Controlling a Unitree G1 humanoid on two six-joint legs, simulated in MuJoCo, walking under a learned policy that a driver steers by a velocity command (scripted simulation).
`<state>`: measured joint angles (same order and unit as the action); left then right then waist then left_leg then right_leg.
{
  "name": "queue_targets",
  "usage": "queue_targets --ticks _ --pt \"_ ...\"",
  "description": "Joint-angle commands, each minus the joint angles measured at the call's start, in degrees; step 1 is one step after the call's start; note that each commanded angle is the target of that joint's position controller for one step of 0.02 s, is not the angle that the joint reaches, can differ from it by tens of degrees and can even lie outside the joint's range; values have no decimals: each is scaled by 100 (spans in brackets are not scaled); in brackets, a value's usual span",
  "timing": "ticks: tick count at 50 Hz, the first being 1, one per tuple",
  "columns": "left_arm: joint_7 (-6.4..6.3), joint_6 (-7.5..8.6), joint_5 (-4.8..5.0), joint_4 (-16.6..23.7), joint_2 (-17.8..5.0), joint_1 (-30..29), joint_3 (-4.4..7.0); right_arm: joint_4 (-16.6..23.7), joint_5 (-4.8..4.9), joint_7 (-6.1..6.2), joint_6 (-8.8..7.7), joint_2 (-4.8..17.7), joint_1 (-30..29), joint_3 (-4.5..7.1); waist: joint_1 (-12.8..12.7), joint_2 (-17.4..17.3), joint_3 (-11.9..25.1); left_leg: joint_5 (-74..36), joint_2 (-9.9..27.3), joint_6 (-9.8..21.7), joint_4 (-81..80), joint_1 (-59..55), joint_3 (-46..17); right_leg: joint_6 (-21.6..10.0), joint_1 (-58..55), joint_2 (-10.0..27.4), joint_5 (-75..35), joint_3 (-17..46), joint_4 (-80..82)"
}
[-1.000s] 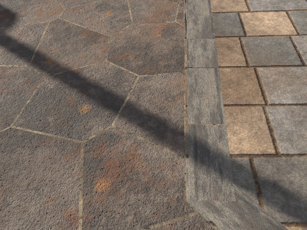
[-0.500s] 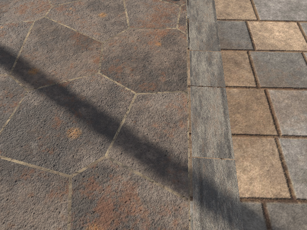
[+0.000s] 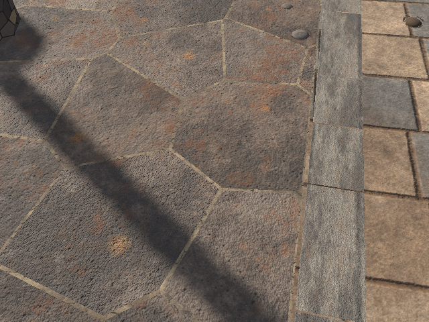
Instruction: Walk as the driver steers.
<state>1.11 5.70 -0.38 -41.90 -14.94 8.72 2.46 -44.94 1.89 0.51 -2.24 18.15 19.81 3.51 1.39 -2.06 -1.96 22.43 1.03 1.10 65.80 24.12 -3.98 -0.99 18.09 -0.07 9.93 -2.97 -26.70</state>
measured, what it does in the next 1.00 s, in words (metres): walks ahead, turning left: left foot, then right foot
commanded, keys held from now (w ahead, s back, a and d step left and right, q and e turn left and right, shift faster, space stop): w+q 0.88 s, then q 0.10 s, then no key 0.02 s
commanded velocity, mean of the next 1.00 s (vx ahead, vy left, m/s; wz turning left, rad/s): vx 0.49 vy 0.00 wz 0.57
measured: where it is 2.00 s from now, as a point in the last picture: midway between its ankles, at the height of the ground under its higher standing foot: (153, 274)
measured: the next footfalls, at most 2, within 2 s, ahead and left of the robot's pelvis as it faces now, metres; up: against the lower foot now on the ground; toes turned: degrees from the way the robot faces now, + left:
left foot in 0.38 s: +0.33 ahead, +0.18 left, +0.00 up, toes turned +16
right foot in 0.88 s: +0.67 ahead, +0.11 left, +0.00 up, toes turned +35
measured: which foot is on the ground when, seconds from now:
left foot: up 0.00-0.36, down 0.38-0.90, up 0.92-1.00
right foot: down 0.00-0.38, up 0.40-0.86, down 0.88-1.00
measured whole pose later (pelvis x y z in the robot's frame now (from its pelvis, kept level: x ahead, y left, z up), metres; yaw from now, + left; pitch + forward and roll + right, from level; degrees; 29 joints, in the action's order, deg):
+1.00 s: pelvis +0.52 +0.14 -0.01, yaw +36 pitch +1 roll -2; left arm 0.8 5.6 -0.7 -39.7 -15.6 5.4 3.1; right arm -40.2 1.1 1.4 -0.1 17.9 19.2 3.7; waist 2.1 -1.7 -2.3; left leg 28.7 -3.7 -0.7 67.9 22.2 -7.2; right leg -0.8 20.6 -1.7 9.3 -1.4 -28.6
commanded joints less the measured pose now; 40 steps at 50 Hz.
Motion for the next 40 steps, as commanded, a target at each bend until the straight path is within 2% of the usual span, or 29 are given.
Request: queue_targets --ticks 1,4,9,12,14,16,17,18,19,20,21,22,23,24,25,26,29,33,35,38,40 --pt "-36 80 -34 102 -570 228 189 528 7 -36 27 354 -97 141 -183 903 238 -582 621 -90 149 1363 -221 -873 -1282 1529 -347 1437 1598" --pt "-69 142 -9 -48 -748 244 273 727 -41 -48 120 195 -375 106 -150 669 37 -951 683 -198 -344 1573 -192 -1010 -1156 1584 -948 839 1853" --pt "-129 64 20 -194 -1017 357 356 996 -56 -207 57 69 -1109 28 -386 508 -145 -2184 610 -144 -1954 1419 137 -899 -1371 1467 -1286 -111 1938" --pt "-145 -18 99 -315 -1172 596 413 1221 -53 -302 57 70 -1605 11 -539 462 -298 -2206 543 -5 -2553 1379 372 -798 -1731 1589 -1323 -396 1872" --pt "-141 -91 171 -380 -1269 685 456 1358 -57 -350 75 148 -1784 38 -525 481 -342 -1889 464 148 -2787 1366 500 -704 -2077 1699 -1663 -529 1658" --pt "-155 -164 232 -382 -1436 646 510 1416 -83 -367 111 311 -1642 123 -320 618 -126 -1336 167 372 -2897 874 783 -586 -2296 1710 -3212 -726 1026" --pt "-163 -206 269 -368 -1515 610 535 1356 -90 -356 140 467 -1265 215 -65 680 157 -1096 -70 512 -2931 292 955 -515 -2302 1656 -4095 -839 353" --pt "-169 -248 299 -344 -1487 527 520 1146 -72 -318 165 697 -449 368 424 584 584 -1312 -366 702 -3247 -837 1090 -366 -1990 1472 -4451 -1030 -761" --pt "-192 -236 189 -292 -1271 630 429 854 -42 -216 223 1100 579 574 861 215 1108 -1466 -272 948 -3338 -2587 573 -111 -803 1243 -3342 -1064 -2365" --pt "-144 -145 -121 30 -377 1085 155 870 21 -136 199 1785 439 655 172 -1505 1343 -840 1215 1837 -3793 -4272 -2449 281 1784 198 1963 -814 -4459" --pt "-81 69 52 141 -696 774 144 1164 -42 -197 59 1516 507 532 447 -1019 2415 445 1860 2418 -4834 -4709 -4596 262 2505 -165 2625 707 -5347" --pt "-40 178 293 303 -1116 140 252 1080 -88 -238 -53 1097 332 413 583 -485 1607 238 1738 2059 -5062 -4270 -3889 144 3038 129 2012 848 -5323" --pt "-54 248 268 344 -1046 35 213 1059 -85 -236 -112 942 79 360 374 -220 1039 -235 1505 1850 -5028 -3490 -3147 42 2939 374 1481 801 -4843" --pt "-108 263 108 254 -1022 67 221 1102 -95 -222 -124 767 -334 302 109 94 713 -951 1259 1661 -4996 -2701 -2562 61 2537 578 1130 815 -4336" --pt "-120 221 18 212 -1075 180 261 1186 -156 -200 -134 625 -586 246 -96 10 598 -1604 1076 1588 -5067 -2166 -2174 85 2111 693 885 866 -3989" --pt "-107 153 -4 201 -1073 254 276 1236 -191 -178 -135 607 -683 231 -198 -57 558 -1941 989 1587 -5179 -1859 -2018 135 1856 706 749 857 -3816" --pt "-119 8 -79 244 -825 119 220 1124 -143 -81 -171 735 -530 265 -217 49 399 -2712 808 1630 -5314 -1346 -1505 391 1737 598 306 688 -3091" --pt "-85 4 -47 469 -588 -733 119 931 -91 38 -117 820 -195 289 85 -123 155 -2277 433 1283 -5269 -1120 -1128 532 1599 307 -1146 656 -1408" --pt "-35 38 2 569 -549 -1101 91 831 -73 60 -90 856 -19 302 232 -190 85 -1961 401 1158 -5230 -1059 -1190 513 1339 149 -1540 629 -805" --pt "38 104 55 704 -654 -1416 119 675 -34 69 -45 820 219 301 334 -250 49 -1802 550 1111 -4910 -1421 -1580 408 1263 42 -1494 757 -340" --pt "77 153 62 727 -755 -1414 165 625 -31 92 4 777 255 297 291 -330 80 -1819 647 1065 -4585 -1772 -1901 305 1166 -16 -1122 829 -93"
